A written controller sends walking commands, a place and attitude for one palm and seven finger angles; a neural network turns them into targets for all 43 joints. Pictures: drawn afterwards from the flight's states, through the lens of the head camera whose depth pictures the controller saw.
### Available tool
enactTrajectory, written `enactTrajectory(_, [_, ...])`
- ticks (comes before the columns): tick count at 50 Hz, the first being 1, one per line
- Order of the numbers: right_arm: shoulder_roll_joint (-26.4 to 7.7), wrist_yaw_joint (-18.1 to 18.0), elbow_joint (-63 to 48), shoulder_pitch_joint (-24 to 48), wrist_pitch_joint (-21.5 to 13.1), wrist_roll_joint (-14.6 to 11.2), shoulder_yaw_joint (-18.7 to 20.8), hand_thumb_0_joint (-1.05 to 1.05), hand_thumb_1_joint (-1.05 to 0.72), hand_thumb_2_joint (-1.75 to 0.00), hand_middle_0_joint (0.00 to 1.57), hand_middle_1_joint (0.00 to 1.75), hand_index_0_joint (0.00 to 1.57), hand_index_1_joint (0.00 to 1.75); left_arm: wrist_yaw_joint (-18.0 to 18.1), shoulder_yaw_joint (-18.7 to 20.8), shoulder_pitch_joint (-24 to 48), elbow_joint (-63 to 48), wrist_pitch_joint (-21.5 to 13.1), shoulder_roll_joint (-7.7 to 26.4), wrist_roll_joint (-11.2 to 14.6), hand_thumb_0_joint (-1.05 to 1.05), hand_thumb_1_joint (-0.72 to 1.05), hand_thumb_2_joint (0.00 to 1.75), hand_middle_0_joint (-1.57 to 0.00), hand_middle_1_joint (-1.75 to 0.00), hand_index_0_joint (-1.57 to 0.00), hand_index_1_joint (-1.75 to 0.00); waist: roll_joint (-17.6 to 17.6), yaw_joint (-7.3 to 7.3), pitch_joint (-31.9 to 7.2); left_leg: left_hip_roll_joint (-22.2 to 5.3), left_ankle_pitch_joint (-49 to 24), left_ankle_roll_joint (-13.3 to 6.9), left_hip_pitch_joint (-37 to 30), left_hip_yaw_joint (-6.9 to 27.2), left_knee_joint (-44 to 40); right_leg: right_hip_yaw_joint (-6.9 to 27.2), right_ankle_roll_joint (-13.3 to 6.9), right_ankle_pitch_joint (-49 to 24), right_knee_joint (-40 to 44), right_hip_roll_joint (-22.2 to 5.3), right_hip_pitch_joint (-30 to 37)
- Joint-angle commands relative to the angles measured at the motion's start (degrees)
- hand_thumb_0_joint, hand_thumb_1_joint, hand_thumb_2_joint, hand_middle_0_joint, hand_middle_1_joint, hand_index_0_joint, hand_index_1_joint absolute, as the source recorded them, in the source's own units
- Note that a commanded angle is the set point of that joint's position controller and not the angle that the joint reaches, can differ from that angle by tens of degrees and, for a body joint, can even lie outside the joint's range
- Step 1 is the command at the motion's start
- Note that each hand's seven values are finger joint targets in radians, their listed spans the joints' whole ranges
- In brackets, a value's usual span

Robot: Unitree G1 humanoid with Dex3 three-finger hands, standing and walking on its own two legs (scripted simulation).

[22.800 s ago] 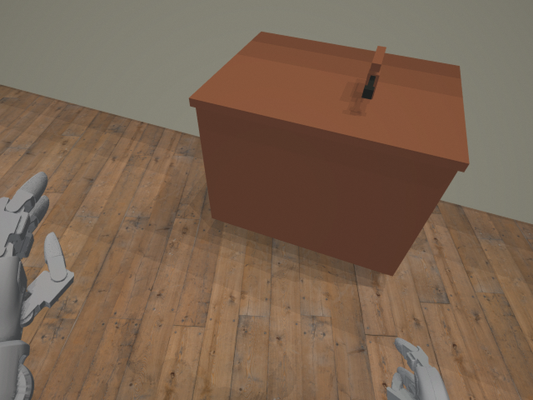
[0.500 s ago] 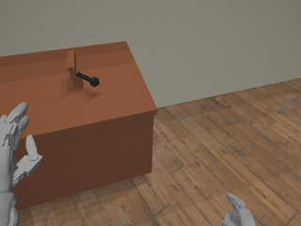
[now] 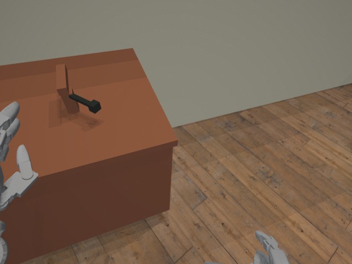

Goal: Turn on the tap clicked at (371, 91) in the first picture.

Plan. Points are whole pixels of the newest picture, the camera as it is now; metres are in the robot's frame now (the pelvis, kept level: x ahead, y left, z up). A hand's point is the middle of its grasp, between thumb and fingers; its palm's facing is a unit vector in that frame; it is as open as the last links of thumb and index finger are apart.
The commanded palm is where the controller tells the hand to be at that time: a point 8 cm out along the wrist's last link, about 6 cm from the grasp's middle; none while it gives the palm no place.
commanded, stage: take the last steps up to it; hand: left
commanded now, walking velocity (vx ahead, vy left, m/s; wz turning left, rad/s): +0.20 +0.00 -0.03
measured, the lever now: (94, 106) +0.56 +0.27 +0.01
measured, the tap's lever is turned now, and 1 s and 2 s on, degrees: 40 40 40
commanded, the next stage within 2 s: come to a stop and stand still in 0.14 s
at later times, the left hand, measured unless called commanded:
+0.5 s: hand (79, 126) +0.33 +0.20 +0.17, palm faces +0.39 -0.81 -0.44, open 7.4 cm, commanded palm +0.28 +0.25 +0.18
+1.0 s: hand (54, 105) +0.38 +0.26 +0.18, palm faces +0.45 -0.79 -0.41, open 7.4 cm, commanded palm +0.29 +0.26 +0.18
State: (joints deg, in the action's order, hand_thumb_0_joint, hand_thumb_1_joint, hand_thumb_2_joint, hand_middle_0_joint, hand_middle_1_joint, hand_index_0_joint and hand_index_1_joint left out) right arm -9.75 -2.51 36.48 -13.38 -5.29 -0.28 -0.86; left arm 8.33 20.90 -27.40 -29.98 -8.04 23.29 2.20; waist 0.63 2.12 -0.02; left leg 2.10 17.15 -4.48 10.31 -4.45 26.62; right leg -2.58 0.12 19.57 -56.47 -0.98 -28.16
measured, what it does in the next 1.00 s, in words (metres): walks ahead: right foot, then left foot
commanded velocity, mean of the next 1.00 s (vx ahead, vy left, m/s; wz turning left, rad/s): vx -0.06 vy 0.02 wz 0.00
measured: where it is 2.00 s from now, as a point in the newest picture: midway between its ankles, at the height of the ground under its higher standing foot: outside the picture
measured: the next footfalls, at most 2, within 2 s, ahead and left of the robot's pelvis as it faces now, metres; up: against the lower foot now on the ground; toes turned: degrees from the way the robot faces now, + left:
right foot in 0.22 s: +0.18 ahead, -0.13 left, +0.00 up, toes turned -1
left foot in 0.46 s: +0.20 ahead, +0.10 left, +0.00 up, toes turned +1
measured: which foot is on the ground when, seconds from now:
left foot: down 0.00-0.22, up 0.24-0.44, down 0.46-1.00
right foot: up 0.00-0.20, down 0.22-1.00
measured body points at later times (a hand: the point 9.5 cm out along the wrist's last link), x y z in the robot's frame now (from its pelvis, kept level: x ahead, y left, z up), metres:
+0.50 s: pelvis +0.12 -0.03 -0.01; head +0.14 -0.04 +0.44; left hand +0.30 +0.24 +0.20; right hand +0.33 -0.29 -0.08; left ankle +0.16 +0.10 -0.74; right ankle +0.14 -0.13 -0.74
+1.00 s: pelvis +0.12 -0.01 +0.00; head +0.16 +0.00 +0.45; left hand +0.35 +0.30 +0.20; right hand +0.30 -0.24 -0.08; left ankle +0.16 +0.10 -0.74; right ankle +0.14 -0.13 -0.74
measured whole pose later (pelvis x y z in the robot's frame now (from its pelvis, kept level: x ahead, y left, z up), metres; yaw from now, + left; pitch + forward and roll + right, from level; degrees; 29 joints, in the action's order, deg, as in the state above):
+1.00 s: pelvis +0.12 -0.01 +0.00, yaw -1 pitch +0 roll -1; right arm -12.4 -1.1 33.3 -11.4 -7.3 -0.3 -0.2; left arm 6.3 25.5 -14.4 -19.9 -11.0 24.9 3.1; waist 0.0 -2.3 4.0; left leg -1.9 11.5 -0.5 16.9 -3.4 28.0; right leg -3.5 0.2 11.7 -26.1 -0.9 -14.9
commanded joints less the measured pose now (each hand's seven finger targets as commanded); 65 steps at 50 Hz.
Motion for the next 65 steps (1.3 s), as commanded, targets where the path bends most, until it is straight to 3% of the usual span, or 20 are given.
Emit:
enactTrajectory(1, [-8.8,-0.9,-8.4,4.6,-4.1,-0.2,3.7,0.00,-0.90,-0.90,0.20,0.30,0.20,0.30,0.4,5.3,0.4,-11.3,-3.8,6.5,-0.3,0.00,0.90,0.90,-0.20,-0.30,-0.20,-0.30,-10.9,-1.36,-1.7,-13.6,-18.3,0.2,-2.6,11.5,-13.0,-2.5,1.0,-6.5,7.4,-1.4,-2.3])
enactTrajectory(6, [-9.0,-2.1,-8.6,4.6,-5.7,-0.2,3.8,0.00,-0.90,-0.90,0.20,0.30,0.20,0.30,0.4,4.8,4.1,-8.6,-4.3,6.4,-0.3,0.00,0.90,0.90,-0.20,-0.30,-0.20,-0.30,-9.9,-1.25,-2.3,-13.2,-24.9,0.0,-5.1,7.8,-9.0,-5.7,0.8,-7.1,20.4,0.3,3.6])
enactTrajectory(9, [-9.4,-2.0,-8.7,6.5,-5.5,0.1,3.6,0.00,-0.90,-0.90,0.20,0.30,0.20,0.30,0.9,5.1,5.7,-8.2,-4.5,7.0,-0.3,0.00,0.90,0.90,-0.20,-0.30,-0.20,-0.30,-7.6,-2.56,-6.0,-11.4,-27.6,1.0,1.2,5.1,4.3,-7.2,-0.7,-11.0,30.9,2.9,21.6])
enactTrajectory(10, [-9.0,-1.9,-8.9,7.7,-4.8,0.2,3.5,0.00,-0.90,-0.90,0.20,0.30,0.20,0.30,1.1,5.4,6.3,-9.3,-4.7,7.9,-0.7,0.00,0.90,0.90,-0.20,-0.30,-0.20,-0.30,-3.9,-2.99,-9.3,-9.9,-23.0,1.2,11.2,3.5,15.3,-0.9,-3.4,-16.9,29.5,-1.4,34.1])
enactTrajectory(11, [-8.3,-1.5,-9.4,7.1,-4.5,0.1,4.1,0.00,-0.90,-0.90,0.20,0.30,0.20,0.30,1.4,6.8,6.1,-10.5,-4.8,9.9,-0.6,0.00,0.90,0.90,-0.20,-0.30,-0.20,-0.30,7.1,-2.49,-12.7,-3.9,-12.3,2.3,20.9,-0.7,32.1,16.6,-9.4,-27.2,29.4,-12.5,41.1])
enactTrajectory(12, [-8.1,-1.1,-10.2,7.7,-4.9,-0.2,4.4,0.00,-0.90,-0.90,0.20,0.30,0.20,0.30,1.1,9.1,4.2,-11.4,-5.5,11.0,0.6,0.00,0.90,0.90,-0.20,-0.30,-0.20,-0.30,10.8,-2.36,-12.4,-0.5,12.9,3.2,26.1,2.5,43.0,31.6,-14.8,-36.5,33.3,-21.0,37.9])
enactTrajectory(15, [-8.2,-0.4,-9.3,7.1,-3.1,-0.7,4.3,0.00,-0.90,-0.90,0.20,0.30,0.20,0.30,1.3,10.6,1.3,-14.3,-5.7,10.5,0.8,0.00,0.90,0.90,-0.20,-0.30,-0.20,-0.30,2.8,-2.01,-11.5,-6.4,12.5,5.1,18.5,9.6,33.9,19.6,-11.7,-35.2,32.6,-20.2,27.0])
enactTrajectory(19, [-7.1,-2.0,-10.5,9.4,-1.9,-0.4,3.3,0.00,-0.90,-0.90,0.20,0.30,0.20,0.30,2.6,9.4,-1.9,-13.7,-4.8,8.5,1.3,0.00,0.90,0.90,-0.20,-0.30,-0.20,-0.30,5.7,-1.88,-7.5,-3.9,0.2,5.7,7.3,2.6,11.5,7.3,-5.8,-34.3,31.4,-13.6,20.3])
enactTrajectory(22, [-8.1,-2.5,-10.8,9.8,-1.3,-0.6,4.0,0.00,-0.90,-0.90,0.20,0.30,0.20,0.30,2.8,8.0,-1.9,-12.6,-3.7,8.2,1.7,0.00,0.90,0.90,-0.20,-0.30,-0.20,-0.30,0.5,-2.02,-5.4,-6.6,-17.2,4.7,2.4,5.8,3.0,4.9,-1.5,-22.7,29.3,-9.4,14.3])
enactTrajectory(24, [-8.9,-2.8,-11.7,9.6,-1.5,-1.3,4.1,0.00,-0.90,-0.90,0.20,0.30,0.20,0.30,2.3,7.2,-1.2,-10.1,-3.3,8.3,1.7,0.00,0.90,0.90,-0.20,-0.30,-0.20,-0.30,-0.6,-2.62,-2.5,-8.4,-15.5,4.2,5.6,8.6,2.3,5.9,-0.6,-12.6,32.0,-6.2,12.6])
enactTrajectory(30, [-8.7,-3.4,-11.6,10.2,-2.3,-0.6,2.9,0.00,-0.90,-0.90,0.20,0.30,0.20,0.30,1.9,3.4,4.4,-12.1,-1.8,6.0,0.6,0.00,0.90,0.90,-0.20,-0.30,-0.20,-0.30,-6.5,-3.44,-9.5,-10.5,-28.0,3.5,1.4,8.8,-1.5,2.7,0.5,-21.4,28.4,-1.7,19.8])
enactTrajectory(41, [-7.9,-3.1,-11.1,9.8,-2.6,0.1,2.3,0.00,-0.90,-0.90,0.20,0.30,0.20,0.30,2.3,4.7,1.5,-12.5,-0.4,6.6,1.2,0.00,0.90,0.90,-0.20,-0.30,-0.20,-0.30,-4.1,-2.96,-9.8,-7.8,-13.7,4.8,4.0,6.3,-2.5,4.0,-0.3,-19.3,34.7,-2.7,21.9])
enactTrajectory(42, [-9.2,-2.7,-9.9,-1.6,-5.1,2.7,4.2,0.00,-0.90,-0.90,0.20,0.30,0.20,0.30,0.9,38.7,65.0,-24.6,-7.9,53.9,-7.8,0.00,0.90,0.90,-0.20,-0.30,-0.20,-0.30,10.0,-4.11,2.2,-6.7,-11.2,3.5,12.4,2.6,7.6,10.7,2.7,-21.7,43.4,-7.8,11.4])
enactTrajectory(43, [-3.4,-2.4,-6.2,2.3,-4.7,0.9,1.9,0.00,-0.90,-0.90,0.20,0.30,0.20,0.30,-2.0,16.3,30.6,12.3,-4.9,18.5,-2.4,0.00,0.90,0.90,-0.20,-0.30,-0.20,-0.30,12.0,-3.76,-7.9,0.5,-9.7,3.6,5.2,2.3,7.1,9.3,-4.4,-23.3,39.1,-10.3,13.9])
enactTrajectory(44, [-7.6,-1.6,-10.8,2.5,-5.4,0.2,4.0,0.00,-0.90,-0.90,0.20,0.30,0.20,0.30,-3.0,11.0,16.3,16.1,-4.9,11.9,-1.1,0.00,0.90,0.90,-0.20,-0.30,-0.20,-0.30,4.8,-6.32,-6.5,-3.1,-10.8,4.7,3.9,1.4,4.7,14.7,-2.8,-32.4,37.5,-10.1,16.5])
enactTrajectory(45, [-7.7,-0.4,-11.4,3.2,-5.4,-0.6,3.9,0.00,-0.90,-0.90,0.20,0.30,0.20,0.30,-4.0,3.5,11.9,12.2,-6.0,3.1,0.8,0.00,0.90,0.90,-0.20,-0.30,-0.20,-0.30,-3.8,-5.24,-10.0,-3.7,-14.1,4.4,2.5,1.9,1.0,10.4,-2.8,-34.5,32.6,-9.5,21.9])
enactTrajectory(48, [-8.9,1.8,-12.9,5.2,-5.7,-0.6,3.6,0.00,-0.90,-0.90,0.20,0.30,0.20,0.30,-2.7,1.7,5.8,-4.9,-7.7,5.4,1.2,0.00,0.90,0.90,-0.20,-0.30,-0.20,-0.30,-1.5,-5.59,-11.5,-6.1,-20.5,3.2,0.5,4.8,-0.4,4.9,0.2,-21.4,32.2,-5.2,21.9])
enactTrajectory(54, [-9.1,0.1,-13.1,6.6,-5.7,-0.3,3.1,0.00,-0.90,-0.90,0.20,0.30,0.20,0.30,-0.8,9.1,5.8,-8.1,-9.0,11.2,0.9,0.00,0.90,0.90,-0.20,-0.30,-0.20,-0.30,1.1,-4.08,-3.4,-6.0,3.9,2.8,7.9,8.3,-6.3,4.7,-0.9,2.5,36.7,-3.3,16.1])
enactTrajectory(58, [-8.9,-0.7,-12.4,6.1,-6.7,-0.3,3.0,0.00,-0.90,-0.90,0.20,0.30,0.20,0.30,-0.8,9.2,12.8,-9.8,-10.9,11.2,-0.1,0.00,0.90,0.90,-0.20,-0.30,-0.20,-0.30,-10.6,-3.80,-3.8,-9.1,10.7,1.2,11.1,11.3,-11.9,2.0,-0.9,-1.6,29.8,-0.9,21.2])
enactTrajectory(65, [-8.8,0.9,-10.6,5.4,-8.7,0.0,2.8,0.00,-0.90,-0.90,0.20,0.30,0.20,0.30,-1.6,3.0,10.7,-6.3,-10.6,4.6,-0.8,0.00,0.90,0.90,-0.20,-0.30,-0.20,-0.30,-6.1,-3.68,-3.4,-7.9,5.6,2.5,7.8,9.7,-10.1,3.0,-0.9,-6.3,34.0,-0.8,20.8])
